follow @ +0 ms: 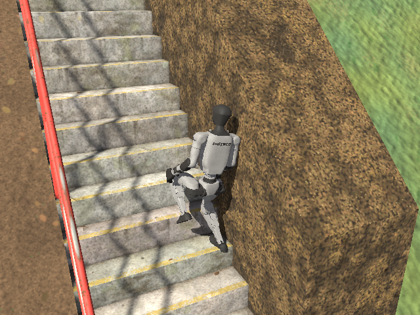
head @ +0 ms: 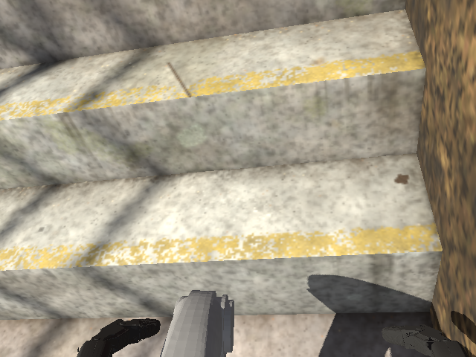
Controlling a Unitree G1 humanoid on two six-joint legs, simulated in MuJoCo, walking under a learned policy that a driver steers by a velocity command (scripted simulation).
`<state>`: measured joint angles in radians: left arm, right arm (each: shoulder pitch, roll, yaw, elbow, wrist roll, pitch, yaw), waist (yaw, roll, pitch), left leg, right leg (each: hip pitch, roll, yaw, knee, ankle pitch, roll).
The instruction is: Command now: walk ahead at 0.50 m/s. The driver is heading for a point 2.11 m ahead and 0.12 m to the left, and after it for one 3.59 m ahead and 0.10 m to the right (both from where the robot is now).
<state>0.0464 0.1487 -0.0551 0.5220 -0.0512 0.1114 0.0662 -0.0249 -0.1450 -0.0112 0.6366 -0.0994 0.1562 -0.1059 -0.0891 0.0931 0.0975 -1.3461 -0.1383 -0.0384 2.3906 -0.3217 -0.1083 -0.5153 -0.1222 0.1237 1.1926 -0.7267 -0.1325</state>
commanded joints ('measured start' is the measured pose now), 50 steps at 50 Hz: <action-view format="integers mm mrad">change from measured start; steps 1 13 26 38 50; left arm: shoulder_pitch -292 261 354 145 451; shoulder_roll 219 47 48 19 129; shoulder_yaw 68 123 48 158 242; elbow -170 -114 276 18 5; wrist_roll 18 21 137 105 115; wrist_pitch -43 -11 -205 -103 -215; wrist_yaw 29 64 -28 46 195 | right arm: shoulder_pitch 257 -62 -249 215 -218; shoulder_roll -211 1 195 20 -355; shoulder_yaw -73 73 56 -8 -41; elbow -57 -93 -255 73 -274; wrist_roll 20 44 58 83 207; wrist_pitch -21 -120 -139 -184 -339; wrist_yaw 48 152 88 136 -49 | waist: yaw -123 243 73 133 564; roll -372 -59 -52 -77 -792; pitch -43 -195 -19 -7 -1088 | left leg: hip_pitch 334 1023 69 1259 -467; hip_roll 13 290 -155 388 250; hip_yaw -168 -39 -289 -76 -1393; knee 8 -2143 551 -2576 77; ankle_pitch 186 544 -498 980 -922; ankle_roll -65 267 193 149 -53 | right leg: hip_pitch -319 4 271 -296 1596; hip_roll -176 335 -49 330 -502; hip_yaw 245 -164 -57 -262 1249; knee -847 450 -775 959 99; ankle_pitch -151 155 1037 -114 1100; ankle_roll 70 257 101 72 -302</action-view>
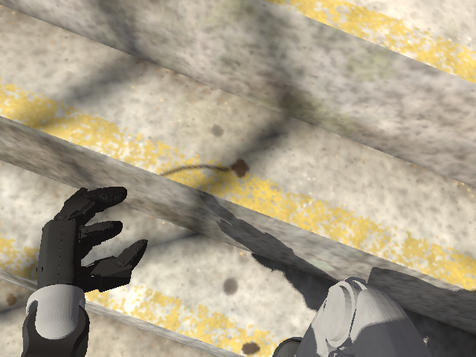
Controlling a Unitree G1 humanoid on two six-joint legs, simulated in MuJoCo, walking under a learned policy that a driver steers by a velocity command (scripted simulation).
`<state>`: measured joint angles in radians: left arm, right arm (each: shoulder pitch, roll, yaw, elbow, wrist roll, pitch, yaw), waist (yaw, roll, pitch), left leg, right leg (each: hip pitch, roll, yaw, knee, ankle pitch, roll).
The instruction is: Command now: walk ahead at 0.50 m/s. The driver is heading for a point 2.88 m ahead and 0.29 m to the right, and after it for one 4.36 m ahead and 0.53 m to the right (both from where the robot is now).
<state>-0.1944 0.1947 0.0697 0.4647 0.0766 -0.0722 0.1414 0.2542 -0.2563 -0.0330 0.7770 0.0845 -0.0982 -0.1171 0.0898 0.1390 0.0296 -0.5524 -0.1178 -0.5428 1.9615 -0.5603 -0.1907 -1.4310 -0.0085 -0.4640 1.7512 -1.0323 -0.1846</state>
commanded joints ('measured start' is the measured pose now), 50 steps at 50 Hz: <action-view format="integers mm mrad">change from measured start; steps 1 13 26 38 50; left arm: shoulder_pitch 175 485 201 520 754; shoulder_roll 14 286 197 155 -55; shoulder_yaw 102 148 -62 29 -36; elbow -83 608 441 289 368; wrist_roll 21 -147 -81 -51 -38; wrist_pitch -35 170 47 127 104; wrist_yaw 135 88 -184 -143 -151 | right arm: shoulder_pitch -224 -952 -708 -272 -96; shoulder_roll -248 -505 -24 -153 11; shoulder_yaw -21 -103 -29 -56 -12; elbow -320 202 -220 -2 -6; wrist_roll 4 -91 -102 -88 -91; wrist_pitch -47 404 216 124 166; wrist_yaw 4 147 -9 96 60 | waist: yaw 111 119 -131 62 -3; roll -451 1328 -368 69 -428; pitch -915 -275 437 88 24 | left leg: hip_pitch -675 -457 -492 285 -6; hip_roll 571 147 185 600 111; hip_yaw -916 727 138 122 669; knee -213 -1670 -46 -1950 -981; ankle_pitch -697 -270 203 -182 -152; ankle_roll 145 -256 233 382 250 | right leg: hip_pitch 1629 448 573 621 1437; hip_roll -658 527 -436 28 -27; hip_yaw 1668 196 1359 652 423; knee -288 1787 -1669 -408 -1350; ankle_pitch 1472 79 -328 726 532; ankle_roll -65 518 -205 128 -21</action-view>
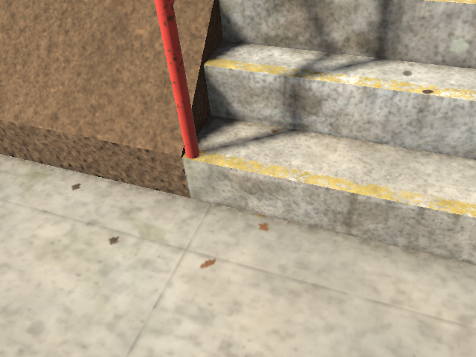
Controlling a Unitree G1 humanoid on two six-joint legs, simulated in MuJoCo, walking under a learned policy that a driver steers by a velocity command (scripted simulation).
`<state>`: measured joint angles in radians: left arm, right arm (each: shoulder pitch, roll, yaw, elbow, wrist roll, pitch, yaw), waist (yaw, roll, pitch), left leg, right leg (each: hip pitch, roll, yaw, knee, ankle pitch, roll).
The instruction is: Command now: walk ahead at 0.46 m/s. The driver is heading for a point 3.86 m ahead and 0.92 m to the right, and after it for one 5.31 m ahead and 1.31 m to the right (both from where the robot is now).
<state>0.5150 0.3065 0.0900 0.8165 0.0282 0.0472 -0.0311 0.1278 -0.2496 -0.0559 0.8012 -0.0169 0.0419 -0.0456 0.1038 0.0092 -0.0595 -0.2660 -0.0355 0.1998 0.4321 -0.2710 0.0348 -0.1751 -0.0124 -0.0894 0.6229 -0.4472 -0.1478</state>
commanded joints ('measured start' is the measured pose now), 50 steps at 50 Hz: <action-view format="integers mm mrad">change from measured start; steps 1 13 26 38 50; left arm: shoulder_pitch -53 -53 -112 -166 -184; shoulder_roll -207 0 -48 -53 -55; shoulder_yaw -117 -33 -60 -50 -51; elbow -93 -27 15 104 183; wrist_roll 10 -7 -24 -20 -21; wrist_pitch -34 -82 -89 -69 -63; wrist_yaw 17 49 46 62 74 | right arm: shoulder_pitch -31 3 113 155 180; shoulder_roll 164 -3 -39 -17 -7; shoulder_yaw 63 3 27 20 21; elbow -114 -77 -39 19 110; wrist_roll -15 -12 -1 -2 -4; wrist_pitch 21 7 -54 -53 -42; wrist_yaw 6 83 18 12 8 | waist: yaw -94 -74 -76 -102 -106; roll -198 -64 140 -10 -11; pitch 61 182 48 64 97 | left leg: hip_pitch -575 -423 134 118 119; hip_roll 5 88 233 131 123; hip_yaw -278 -155 -397 -244 -232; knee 885 517 -127 -41 -60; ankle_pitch -400 188 184 334 268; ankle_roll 45 -85 67 28 20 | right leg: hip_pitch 68 -6 -99 -10 -8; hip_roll -149 -172 -29 -74 -90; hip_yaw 254 161 84 124 138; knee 12 -503 -182 -226 -256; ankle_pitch -290 33 144 343 338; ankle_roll -66 -46 80 93 86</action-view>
